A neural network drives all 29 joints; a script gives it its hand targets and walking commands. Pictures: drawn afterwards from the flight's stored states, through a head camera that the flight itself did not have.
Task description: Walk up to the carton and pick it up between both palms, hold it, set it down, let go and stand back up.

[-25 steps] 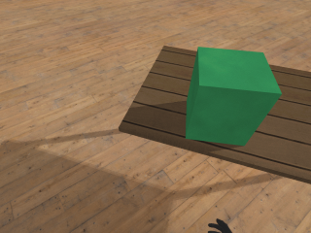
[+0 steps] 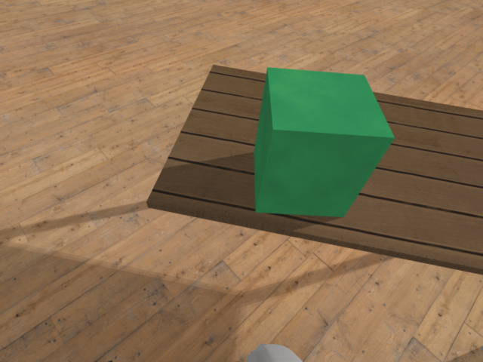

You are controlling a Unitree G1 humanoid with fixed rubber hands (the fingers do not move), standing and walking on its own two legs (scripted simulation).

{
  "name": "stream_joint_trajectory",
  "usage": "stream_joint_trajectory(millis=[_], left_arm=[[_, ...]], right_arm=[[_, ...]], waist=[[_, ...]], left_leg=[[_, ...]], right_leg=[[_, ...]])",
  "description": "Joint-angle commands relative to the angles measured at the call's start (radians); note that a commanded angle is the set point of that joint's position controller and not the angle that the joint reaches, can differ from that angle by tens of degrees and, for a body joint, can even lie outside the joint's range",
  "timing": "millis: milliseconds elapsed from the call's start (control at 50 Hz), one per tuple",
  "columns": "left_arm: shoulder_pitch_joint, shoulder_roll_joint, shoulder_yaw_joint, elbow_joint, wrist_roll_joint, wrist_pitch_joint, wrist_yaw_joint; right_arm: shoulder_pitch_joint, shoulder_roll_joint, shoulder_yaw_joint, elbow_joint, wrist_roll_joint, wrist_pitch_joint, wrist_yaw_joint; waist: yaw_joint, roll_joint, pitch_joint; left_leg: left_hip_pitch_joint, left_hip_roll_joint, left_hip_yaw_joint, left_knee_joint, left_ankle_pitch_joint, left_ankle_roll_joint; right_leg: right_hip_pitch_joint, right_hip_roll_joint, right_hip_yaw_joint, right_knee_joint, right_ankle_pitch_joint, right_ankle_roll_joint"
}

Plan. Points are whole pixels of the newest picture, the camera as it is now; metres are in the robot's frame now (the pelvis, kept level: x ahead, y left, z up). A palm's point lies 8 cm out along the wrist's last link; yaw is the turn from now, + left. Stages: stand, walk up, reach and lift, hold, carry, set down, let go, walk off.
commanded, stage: walk up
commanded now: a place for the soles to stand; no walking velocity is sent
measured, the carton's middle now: (307, 146) +0.53 -0.17 +0.03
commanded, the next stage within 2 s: none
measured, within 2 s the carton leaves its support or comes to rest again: neither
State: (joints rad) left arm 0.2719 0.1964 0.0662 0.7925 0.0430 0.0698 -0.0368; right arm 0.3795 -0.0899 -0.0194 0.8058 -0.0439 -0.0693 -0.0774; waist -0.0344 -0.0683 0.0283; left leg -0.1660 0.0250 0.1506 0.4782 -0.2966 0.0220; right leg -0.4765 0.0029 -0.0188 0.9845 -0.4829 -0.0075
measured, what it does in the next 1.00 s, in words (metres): steps to the right: right foot, then left foot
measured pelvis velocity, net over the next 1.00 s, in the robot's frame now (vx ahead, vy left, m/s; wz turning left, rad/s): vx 0.00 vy -0.14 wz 0.07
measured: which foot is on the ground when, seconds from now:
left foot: down 0.00-0.28, up 0.30-0.96, down 0.98-1.00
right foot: up 0.00-0.24, down 0.26-1.00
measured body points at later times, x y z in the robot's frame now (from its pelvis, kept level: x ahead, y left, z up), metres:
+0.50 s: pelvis +0.05 -0.16 -0.01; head +0.08 -0.19 +0.44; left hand +0.18 +0.06 -0.11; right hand +0.15 -0.40 -0.15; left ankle +0.01 -0.01 -0.63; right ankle +0.10 -0.23 -0.74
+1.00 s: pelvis +0.00 -0.14 -0.01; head +0.02 -0.15 +0.44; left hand +0.09 +0.09 -0.13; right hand +0.12 -0.35 -0.15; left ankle -0.04 -0.02 -0.74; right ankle +0.10 -0.23 -0.74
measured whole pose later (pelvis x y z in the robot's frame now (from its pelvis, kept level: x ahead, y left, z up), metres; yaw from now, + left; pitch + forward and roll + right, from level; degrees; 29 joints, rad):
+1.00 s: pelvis +0.00 -0.14 -0.01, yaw +4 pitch +0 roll +1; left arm 0.24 0.13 0.02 0.73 0.02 0.00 0.02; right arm 0.23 -0.15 -0.03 0.77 -0.03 0.04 0.00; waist 0.02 0.01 0.03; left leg -0.23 0.01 0.03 0.57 -0.34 0.01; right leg -0.42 -0.10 -0.22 0.56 -0.15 -0.06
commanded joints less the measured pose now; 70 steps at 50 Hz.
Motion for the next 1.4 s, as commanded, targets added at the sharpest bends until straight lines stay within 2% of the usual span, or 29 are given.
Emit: stream_joint_trajectory(millis=[0,60,160,200,240,260,280,300,340,380,420,440,460,500,540,660,680,720,840,920,960,980,1000,1020,1080,1120,1200,1260,1380], left_arm=[[-0.087,0.03,0.005,-0.131,0.0,-0.01,-0.025],[-0.109,0.015,-0.011,-0.142,-0.003,-0.003,-0.038],[-0.168,0.015,-0.017,-0.19,-0.012,-0.018,-0.038],[-0.134,0.016,-0.017,-0.179,-0.008,-0.029,-0.023],[0.026,0.095,0.005,-0.135,-0.007,-0.061,-0.004],[0.097,0.174,0.032,-0.132,-0.004,-0.077,0.009],[0.132,0.224,0.04,-0.141,-0.014,-0.087,0.023],[0.121,0.229,0.052,-0.137,-0.029,-0.085,0.031],[0.068,0.162,0.03,-0.166,-0.028,-0.094,0.048],[0.022,0.108,0.014,-0.18,-0.02,-0.101,0.078],[0.028,0.069,0.01,-0.194,-0.026,-0.122,0.09],[0.035,0.067,0.013,-0.196,-0.022,-0.137,0.091],[0.057,0.051,0.006,-0.191,-0.027,-0.149,0.09],[0.06,0.042,0.001,-0.172,-0.02,-0.163,0.104],[-0.009,0.036,-0.01,-0.183,-0.024,-0.165,0.104],[-0.021,0.044,-0.005,-0.166,-0.022,-0.152,0.097],[-0.032,0.064,0.0,-0.177,-0.021,-0.147,0.095],[-0.025,0.063,0.003,-0.172,-0.023,-0.139,0.094],[-0.017,0.085,-0.001,-0.161,-0.013,-0.119,0.078],[-0.057,0.089,0.006,-0.158,-0.017,-0.092,0.06],[-0.036,0.044,-0.004,-0.159,-0.028,-0.081,0.048],[0.011,-0.014,-0.019,-0.16,-0.032,-0.081,0.039],[-0.003,0.005,-0.014,-0.172,-0.032,-0.076,0.039],[-0.027,0.033,-0.017,-0.171,-0.027,-0.077,0.04],[0.036,0.01,-0.023,-0.099,-0.025,-0.078,0.019],[0.047,-0.007,-0.03,-0.096,-0.018,-0.088,0.028],[0.056,0.028,-0.029,-0.108,-0.021,-0.13,0.049],[0.06,0.06,-0.016,-0.087,-0.012,-0.113,0.046],[0.015,-0.007,-0.022,-0.089,-0.025,-0.113,0.045]], right_arm=[[-0.005,-0.153,-0.049,-0.107,0.004,-0.051,-0.026],[-0.009,-0.134,-0.049,-0.106,0.013,-0.05,-0.019],[-0.031,-0.188,-0.073,-0.149,0.017,-0.033,0.004],[-0.03,-0.208,-0.083,-0.164,0.015,-0.01,0.016],[-0.007,-0.181,-0.068,-0.171,0.018,0.011,0.036],[0.023,-0.115,-0.048,-0.177,0.018,0.015,0.041],[0.044,-0.05,-0.021,-0.178,0.037,0.03,0.048],[-0.011,-0.117,-0.04,-0.198,0.038,0.049,0.05],[-0.136,-0.169,-0.051,-0.211,0.017,0.062,0.055],[-0.078,-0.137,-0.045,-0.161,0.009,0.071,0.061],[-0.08,-0.134,-0.039,-0.16,0.007,0.078,0.058],[-0.08,-0.119,-0.038,-0.16,0.01,0.081,0.055],[-0.148,-0.13,-0.042,-0.171,0.003,0.084,0.055],[-0.141,-0.153,-0.056,-0.161,0.002,0.107,0.055],[-0.11,-0.143,-0.055,-0.137,0.01,0.126,0.056],[-0.173,-0.132,-0.048,-0.141,0.012,0.145,0.068],[-0.18,-0.141,-0.052,-0.136,0.016,0.145,0.071],[-0.231,-0.137,-0.045,-0.15,0.008,0.139,0.074],[-0.225,-0.135,-0.04,-0.154,0.006,0.123,0.068],[-0.02,-0.105,-0.025,-0.101,0.017,0.096,0.071],[0.015,-0.136,-0.024,-0.088,0.006,0.072,0.074],[0.021,-0.162,-0.023,-0.101,0.001,0.061,0.072],[-0.086,-0.203,-0.035,-0.125,0.004,0.058,0.074],[-0.159,-0.184,-0.031,-0.142,0.007,0.055,0.073],[-0.226,-0.143,-0.014,-0.176,0.01,0.03,0.065],[-0.192,-0.146,-0.024,-0.176,0.022,0.023,0.07],[-0.099,-0.1,-0.014,-0.16,0.029,0.032,0.088],[-0.05,-0.116,-0.019,-0.159,0.017,0.054,0.084],[0.005,-0.151,-0.024,-0.12,0.016,0.03,0.091]], waist=[[0.014,0.138,0.053],[0.015,0.227,0.025],[0.007,0.363,0.008],[0.017,0.31,-0.003],[0.077,0.092,-0.106],[0.101,-0.134,-0.134],[0.108,-0.247,-0.172],[0.133,-0.268,-0.178],[0.134,-0.168,-0.053],[0.069,-0.085,-0.087],[0.06,0.067,-0.128],[0.055,0.031,-0.156],[0.074,0.106,-0.11],[0.059,0.115,-0.118],[0.03,0.036,-0.076],[0.047,-0.118,-0.015],[0.041,-0.065,-0.07],[0.071,-0.093,-0.067],[0.084,-0.087,-0.12],[0.01,-0.1,-0.148],[-0.003,0.104,-0.088],[0.018,0.306,-0.079],[0.038,0.326,0.034],[0.053,0.341,0.069],[0.089,0.216,0.045],[0.078,0.211,0.0],[0.052,0.104,-0.095],[0.019,-0.079,0.025],[0.015,0.028,0.005]], left_leg=[[0.04,0.369,-0.261,-0.233,0.206,0.168],[0.063,0.286,-0.123,-0.182,0.403,0.123],[-0.019,0.252,-0.007,-0.102,0.337,0.071],[-0.048,0.27,-0.026,-0.031,0.271,0.059],[-0.149,0.192,0.046,0.27,0.135,-0.015],[-0.27,0.102,0.025,0.532,-0.196,-0.074],[-0.357,0.002,-0.06,0.683,-0.424,-0.081],[-0.339,0.006,-0.103,0.726,-0.413,-0.077],[-0.365,0.024,-0.189,0.839,-0.336,-0.051],[-0.412,0.041,-0.234,0.861,-0.274,-0.025],[-0.413,0.033,-0.258,0.844,-0.214,-0.021],[-0.4,0.026,-0.259,0.83,-0.21,-0.019],[-0.391,0.028,-0.273,0.815,-0.192,-0.024],[-0.394,0.01,-0.292,0.804,-0.158,-0.034],[-0.401,0.003,-0.277,0.774,-0.124,-0.046],[-0.389,-0.02,-0.242,0.657,-0.117,-0.076],[-0.356,-0.018,-0.232,0.619,-0.113,-0.076],[-0.361,-0.004,-0.213,0.537,-0.115,-0.086],[-0.27,0.0,-0.165,0.335,-0.208,-0.054],[-0.026,-0.034,-0.073,-0.017,-0.063,0.005],[0.065,0.064,-0.229,-0.164,-0.008,0.04],[0.079,0.225,-0.474,-0.266,-0.245,0.087],[-0.076,0.258,-0.562,-0.305,-0.364,0.133],[-0.223,0.25,-0.544,-0.299,-0.387,0.159],[-0.093,0.143,-0.262,-0.215,0.044,0.108],[-0.065,0.128,-0.226,-0.118,0.199,0.111],[-0.12,0.052,-0.177,-0.005,0.038,0.047],[-0.102,0.004,-0.127,0.037,-0.125,0.011],[-0.058,0.069,-0.223,-0.158,-0.099,0.04]], right_leg=[[-0.232,-0.097,0.078,0.136,0.112,0.026],[-0.207,-0.092,0.053,0.047,0.203,0.039],[0.006,-0.099,-0.023,-0.231,0.206,0.036],[0.103,-0.074,-0.053,-0.333,0.181,0.017],[0.363,-0.077,-0.056,-0.45,0.358,0.002],[0.436,-0.254,0.179,-0.515,0.501,-0.061],[0.443,-0.382,0.409,-0.578,0.55,-0.175],[0.343,-0.391,0.489,-0.663,0.417,-0.247],[0.244,-0.305,0.401,-0.669,0.534,-0.211],[0.322,-0.301,0.28,-0.589,0.636,-0.175],[0.374,-0.35,0.323,-0.599,0.682,-0.184],[0.394,-0.357,0.305,-0.599,0.732,-0.198],[0.345,-0.348,0.306,-0.613,0.801,-0.176],[0.344,-0.375,0.307,-0.639,0.756,-0.151],[0.29,-0.37,0.26,-0.692,0.583,-0.148],[0.219,-0.297,0.13,-0.728,0.397,-0.118],[0.239,-0.29,0.117,-0.743,0.231,-0.13],[0.259,-0.291,0.123,-0.758,0.15,-0.13],[0.294,-0.331,0.166,-0.734,0.051,-0.162],[0.183,-0.274,0.054,-0.696,-0.028,-0.1],[0.04,-0.218,-0.015,-0.543,0.004,-0.034],[-0.06,-0.152,-0.061,-0.392,-0.004,0.014],[-0.074,-0.066,-0.05,-0.364,0.003,0.036],[0.031,-0.082,-0.014,-0.326,0.04,0.034],[0.045,-0.022,-0.019,-0.278,0.136,0.012],[0.119,-0.015,-0.033,-0.385,0.22,-0.003],[0.391,-0.118,0.106,-0.541,0.456,-0.04],[0.18,-0.247,0.356,-0.736,-0.021,-0.12],[0.222,-0.079,0.116,-0.578,0.231,-0.022]])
